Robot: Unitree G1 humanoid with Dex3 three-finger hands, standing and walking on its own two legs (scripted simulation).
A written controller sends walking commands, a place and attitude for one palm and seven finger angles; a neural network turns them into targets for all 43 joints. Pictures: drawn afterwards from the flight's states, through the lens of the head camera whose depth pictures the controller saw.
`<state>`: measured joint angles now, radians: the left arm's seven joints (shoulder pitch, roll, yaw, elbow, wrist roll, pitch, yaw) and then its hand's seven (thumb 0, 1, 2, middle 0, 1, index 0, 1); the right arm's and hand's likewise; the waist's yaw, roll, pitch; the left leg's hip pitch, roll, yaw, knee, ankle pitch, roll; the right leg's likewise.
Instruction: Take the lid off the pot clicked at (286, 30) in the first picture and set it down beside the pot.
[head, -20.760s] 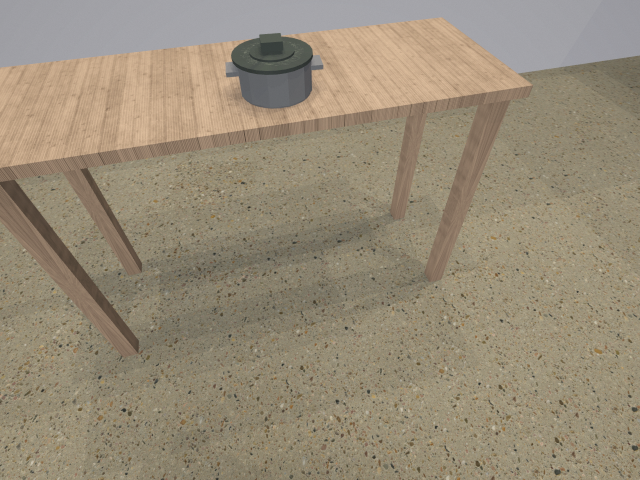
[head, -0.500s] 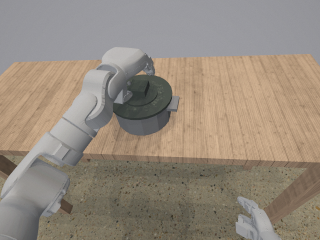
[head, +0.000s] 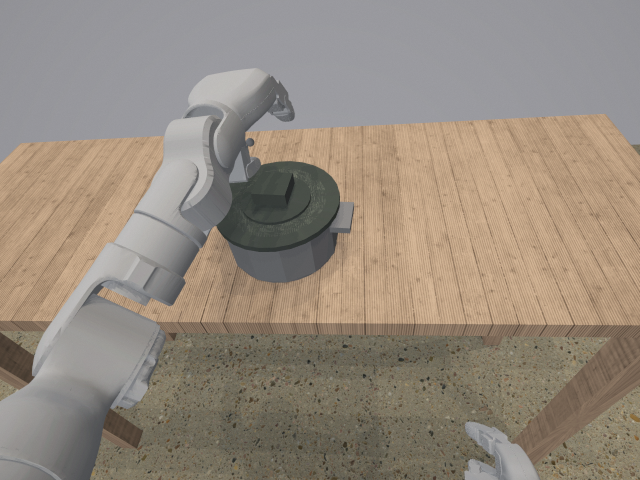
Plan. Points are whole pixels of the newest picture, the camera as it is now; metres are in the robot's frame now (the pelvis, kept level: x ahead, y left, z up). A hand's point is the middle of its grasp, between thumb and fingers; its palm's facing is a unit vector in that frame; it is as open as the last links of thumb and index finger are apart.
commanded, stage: move the open hand above the knob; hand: left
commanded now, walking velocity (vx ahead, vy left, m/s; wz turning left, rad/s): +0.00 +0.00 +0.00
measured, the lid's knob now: (273, 188) +0.45 +0.07 +0.14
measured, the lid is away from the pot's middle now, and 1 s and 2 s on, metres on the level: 0.00 0.00 0.00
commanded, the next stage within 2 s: lower the open fingers around the knob in 1.90 s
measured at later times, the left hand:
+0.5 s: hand (265, 165) +0.41 +0.06 +0.22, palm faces -0.04 +0.03 -1.00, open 10.2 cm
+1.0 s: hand (248, 163) +0.42 +0.09 +0.21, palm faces -0.09 -0.06 -0.99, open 10.2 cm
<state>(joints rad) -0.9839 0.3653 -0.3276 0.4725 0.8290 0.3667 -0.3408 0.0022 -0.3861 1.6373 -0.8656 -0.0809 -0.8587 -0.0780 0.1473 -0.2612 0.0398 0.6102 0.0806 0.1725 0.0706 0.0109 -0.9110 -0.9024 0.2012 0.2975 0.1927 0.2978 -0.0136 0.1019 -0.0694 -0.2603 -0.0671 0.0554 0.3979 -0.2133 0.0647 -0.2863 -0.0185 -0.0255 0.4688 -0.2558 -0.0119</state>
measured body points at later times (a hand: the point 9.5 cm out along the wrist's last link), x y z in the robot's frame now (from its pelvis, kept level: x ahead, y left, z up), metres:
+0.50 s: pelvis -0.01 -0.02 +0.00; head +0.00 -0.07 +0.45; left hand +0.41 +0.06 +0.27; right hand +0.20 -0.23 -0.11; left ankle -0.01 +0.08 -0.74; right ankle -0.01 -0.11 -0.74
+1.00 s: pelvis -0.01 -0.02 +0.00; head +0.00 -0.07 +0.45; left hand +0.42 +0.09 +0.27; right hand +0.18 -0.24 -0.12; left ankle -0.01 +0.08 -0.74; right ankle -0.01 -0.11 -0.74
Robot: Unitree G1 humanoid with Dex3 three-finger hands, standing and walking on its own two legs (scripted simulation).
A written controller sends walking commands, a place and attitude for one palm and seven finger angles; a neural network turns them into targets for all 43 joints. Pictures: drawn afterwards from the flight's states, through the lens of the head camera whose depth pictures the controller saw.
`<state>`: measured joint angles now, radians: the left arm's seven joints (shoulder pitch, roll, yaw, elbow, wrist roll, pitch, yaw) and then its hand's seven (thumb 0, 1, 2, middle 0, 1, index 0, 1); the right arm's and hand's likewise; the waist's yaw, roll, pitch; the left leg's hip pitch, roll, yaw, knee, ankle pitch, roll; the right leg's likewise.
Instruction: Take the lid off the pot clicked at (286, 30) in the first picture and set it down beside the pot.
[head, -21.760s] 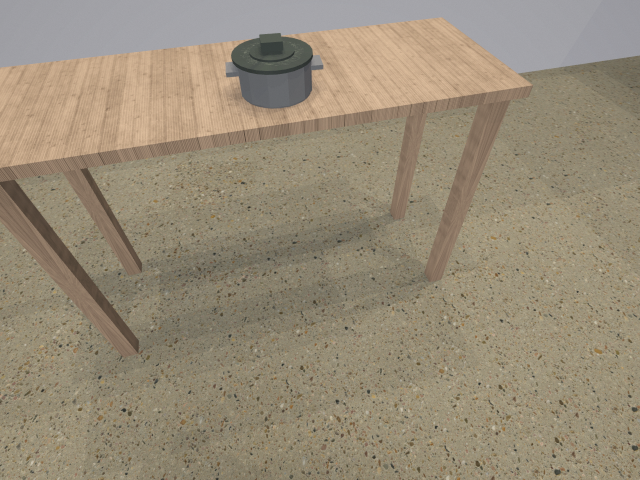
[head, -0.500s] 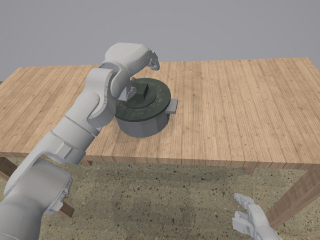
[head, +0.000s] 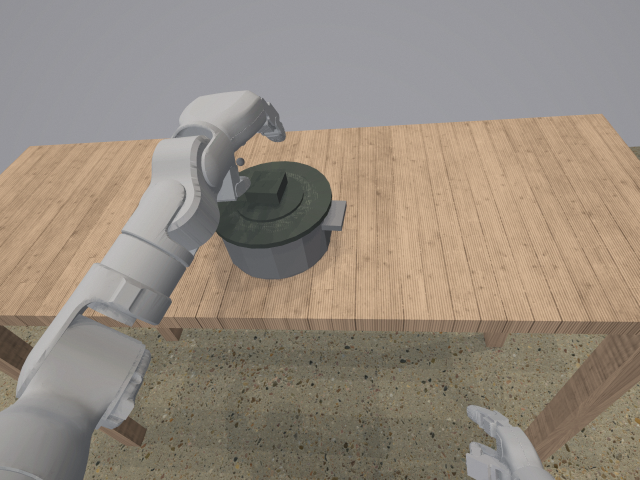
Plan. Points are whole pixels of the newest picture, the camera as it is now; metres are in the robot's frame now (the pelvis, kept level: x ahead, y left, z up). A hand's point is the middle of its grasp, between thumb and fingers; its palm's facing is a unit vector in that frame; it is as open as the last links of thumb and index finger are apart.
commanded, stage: move the open hand above the knob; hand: left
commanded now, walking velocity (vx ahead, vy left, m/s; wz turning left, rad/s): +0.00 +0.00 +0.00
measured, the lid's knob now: (266, 187) +0.46 +0.09 +0.15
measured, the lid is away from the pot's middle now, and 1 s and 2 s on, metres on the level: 0.00 0.00 0.00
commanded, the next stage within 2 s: lower the open fingers around the knob in 0.90 s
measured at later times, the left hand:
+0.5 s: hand (258, 147) +0.43 +0.07 +0.23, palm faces -0.02 -0.02 -1.00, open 10.2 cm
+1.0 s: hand (254, 178) +0.42 +0.09 +0.20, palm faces -0.12 -0.03 -0.99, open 10.2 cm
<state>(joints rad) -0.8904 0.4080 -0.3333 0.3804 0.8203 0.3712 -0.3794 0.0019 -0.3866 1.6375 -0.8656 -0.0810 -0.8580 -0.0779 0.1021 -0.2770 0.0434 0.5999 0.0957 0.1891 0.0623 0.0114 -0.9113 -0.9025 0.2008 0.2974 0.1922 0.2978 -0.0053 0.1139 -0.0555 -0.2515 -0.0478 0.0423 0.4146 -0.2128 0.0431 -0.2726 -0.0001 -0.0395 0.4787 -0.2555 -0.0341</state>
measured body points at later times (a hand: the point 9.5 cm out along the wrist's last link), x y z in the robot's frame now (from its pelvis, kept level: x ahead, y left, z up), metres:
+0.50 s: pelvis +0.00 +0.01 +0.00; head +0.01 -0.04 +0.45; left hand +0.42 +0.07 +0.29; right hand +0.20 -0.21 -0.11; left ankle +0.00 +0.10 -0.74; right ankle -0.01 -0.09 -0.74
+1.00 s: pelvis +0.00 +0.00 +0.00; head +0.01 -0.05 +0.45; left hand +0.42 +0.09 +0.25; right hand +0.20 -0.22 -0.12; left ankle +0.00 +0.09 -0.74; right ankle -0.01 -0.09 -0.74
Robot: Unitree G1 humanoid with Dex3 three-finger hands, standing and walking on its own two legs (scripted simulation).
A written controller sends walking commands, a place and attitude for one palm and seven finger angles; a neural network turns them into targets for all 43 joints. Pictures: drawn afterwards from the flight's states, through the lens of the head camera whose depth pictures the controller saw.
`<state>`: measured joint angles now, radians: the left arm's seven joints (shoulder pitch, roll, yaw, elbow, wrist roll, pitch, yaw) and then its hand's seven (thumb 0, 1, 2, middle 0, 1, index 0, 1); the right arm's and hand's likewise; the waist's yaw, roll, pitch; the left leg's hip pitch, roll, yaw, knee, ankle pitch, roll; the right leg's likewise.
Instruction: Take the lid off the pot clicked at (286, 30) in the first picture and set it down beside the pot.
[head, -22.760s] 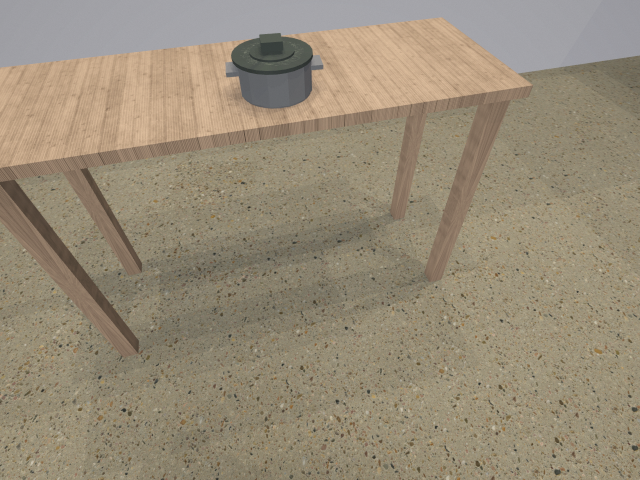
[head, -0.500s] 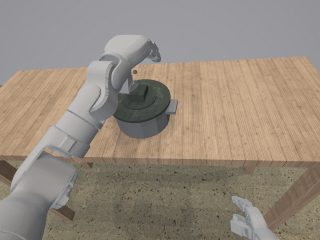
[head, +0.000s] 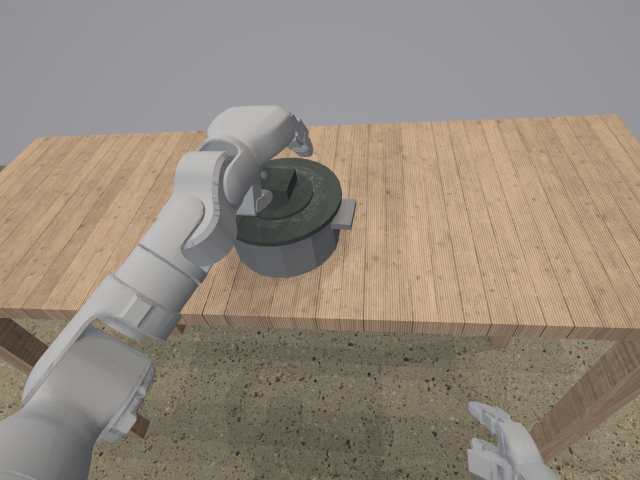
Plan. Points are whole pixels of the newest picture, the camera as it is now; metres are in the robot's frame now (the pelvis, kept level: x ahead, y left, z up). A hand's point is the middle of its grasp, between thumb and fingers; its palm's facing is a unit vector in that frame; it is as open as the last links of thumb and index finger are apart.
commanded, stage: lower the open fingers around the knob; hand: left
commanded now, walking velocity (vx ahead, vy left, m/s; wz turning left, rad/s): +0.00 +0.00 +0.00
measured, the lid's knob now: (275, 184) +0.46 +0.08 +0.15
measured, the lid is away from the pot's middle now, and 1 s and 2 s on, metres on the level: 0.00 0.00 0.00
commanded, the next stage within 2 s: close the fingers and squeeze the knob in 1.04 s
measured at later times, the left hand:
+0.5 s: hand (248, 166) +0.44 +0.10 +0.19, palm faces -0.15 -0.09 -0.99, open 10.3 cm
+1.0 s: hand (255, 189) +0.43 +0.10 +0.16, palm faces -0.19 -0.08 -0.98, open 10.4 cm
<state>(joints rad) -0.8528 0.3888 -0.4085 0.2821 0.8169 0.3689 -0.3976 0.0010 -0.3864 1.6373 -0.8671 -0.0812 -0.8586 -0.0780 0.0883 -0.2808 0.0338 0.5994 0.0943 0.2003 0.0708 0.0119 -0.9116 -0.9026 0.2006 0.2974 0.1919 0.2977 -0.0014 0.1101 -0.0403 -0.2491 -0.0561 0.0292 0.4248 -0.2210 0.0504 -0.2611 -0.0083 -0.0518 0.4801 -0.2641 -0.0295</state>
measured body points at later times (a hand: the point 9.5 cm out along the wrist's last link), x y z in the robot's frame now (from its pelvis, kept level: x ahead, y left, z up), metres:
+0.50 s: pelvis +0.00 +0.00 +0.00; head +0.01 -0.04 +0.45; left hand +0.44 +0.10 +0.25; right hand +0.19 -0.23 -0.11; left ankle +0.00 +0.09 -0.74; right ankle -0.01 -0.10 -0.74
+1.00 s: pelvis +0.01 +0.01 +0.00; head +0.02 -0.04 +0.45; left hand +0.44 +0.10 +0.22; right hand +0.19 -0.21 -0.12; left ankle +0.00 +0.09 -0.74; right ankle -0.01 -0.10 -0.74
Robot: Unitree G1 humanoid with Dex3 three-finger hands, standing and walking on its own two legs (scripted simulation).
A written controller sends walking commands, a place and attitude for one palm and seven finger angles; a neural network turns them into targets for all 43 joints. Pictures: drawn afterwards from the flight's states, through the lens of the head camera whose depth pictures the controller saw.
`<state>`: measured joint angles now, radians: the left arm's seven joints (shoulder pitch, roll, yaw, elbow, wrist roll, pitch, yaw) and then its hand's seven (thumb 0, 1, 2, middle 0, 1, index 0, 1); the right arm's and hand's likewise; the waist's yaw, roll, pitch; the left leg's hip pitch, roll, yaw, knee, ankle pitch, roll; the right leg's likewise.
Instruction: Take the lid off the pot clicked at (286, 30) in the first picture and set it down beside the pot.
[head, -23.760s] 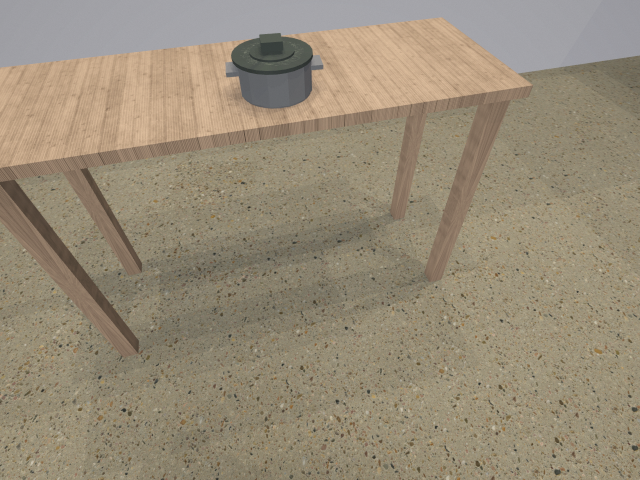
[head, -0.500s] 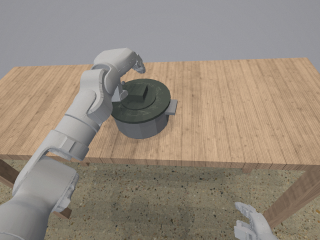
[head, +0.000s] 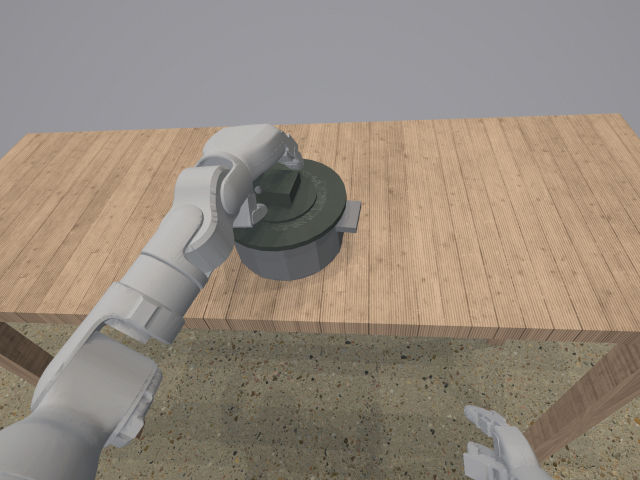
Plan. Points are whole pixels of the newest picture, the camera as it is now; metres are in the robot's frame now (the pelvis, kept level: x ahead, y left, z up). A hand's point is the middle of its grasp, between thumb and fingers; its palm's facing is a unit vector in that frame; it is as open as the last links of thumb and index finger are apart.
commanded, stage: lower the open fingers around the knob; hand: left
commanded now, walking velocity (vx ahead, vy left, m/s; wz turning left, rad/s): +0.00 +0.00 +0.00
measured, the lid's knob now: (278, 186) +0.45 +0.07 +0.15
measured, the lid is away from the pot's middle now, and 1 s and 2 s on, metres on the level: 0.00 0.00 0.01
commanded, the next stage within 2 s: close the fingers and squeeze the knob in 0.04 s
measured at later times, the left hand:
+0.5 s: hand (268, 192) +0.42 +0.07 +0.16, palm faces -0.18 -0.06 -0.98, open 9.5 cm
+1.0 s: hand (267, 191) +0.42 +0.07 +0.16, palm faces -0.18 -0.06 -0.98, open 8.5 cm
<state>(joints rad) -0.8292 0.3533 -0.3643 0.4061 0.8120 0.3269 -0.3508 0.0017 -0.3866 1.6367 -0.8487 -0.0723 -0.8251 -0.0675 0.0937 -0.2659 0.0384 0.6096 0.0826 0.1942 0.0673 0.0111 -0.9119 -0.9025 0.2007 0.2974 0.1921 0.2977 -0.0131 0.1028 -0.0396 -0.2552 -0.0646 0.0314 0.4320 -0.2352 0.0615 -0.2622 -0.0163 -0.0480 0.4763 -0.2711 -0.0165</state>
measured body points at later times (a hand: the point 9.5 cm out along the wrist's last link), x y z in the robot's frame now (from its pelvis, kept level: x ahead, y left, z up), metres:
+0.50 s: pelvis +0.00 +0.00 +0.00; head +0.01 -0.05 +0.45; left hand +0.42 +0.08 +0.22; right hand +0.17 -0.23 -0.12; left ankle -0.01 +0.08 -0.74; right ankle -0.02 -0.11 -0.74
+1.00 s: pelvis +0.00 -0.01 +0.00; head +0.01 -0.06 +0.45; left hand +0.42 +0.08 +0.22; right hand +0.18 -0.24 -0.12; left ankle -0.01 +0.08 -0.74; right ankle -0.02 -0.11 -0.74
